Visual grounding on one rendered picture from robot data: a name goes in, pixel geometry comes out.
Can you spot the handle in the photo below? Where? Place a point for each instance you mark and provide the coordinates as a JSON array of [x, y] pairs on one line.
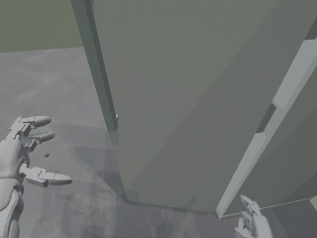
[[84, 17]]

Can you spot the fridge door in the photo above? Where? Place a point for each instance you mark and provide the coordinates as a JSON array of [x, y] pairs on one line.
[[191, 81]]

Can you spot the robot left hand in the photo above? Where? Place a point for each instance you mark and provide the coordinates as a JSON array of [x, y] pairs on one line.
[[18, 144]]

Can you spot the robot right hand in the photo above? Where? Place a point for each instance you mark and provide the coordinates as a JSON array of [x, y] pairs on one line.
[[258, 225]]

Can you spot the robot left forearm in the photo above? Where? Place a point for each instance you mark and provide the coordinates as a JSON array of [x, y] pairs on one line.
[[11, 207]]

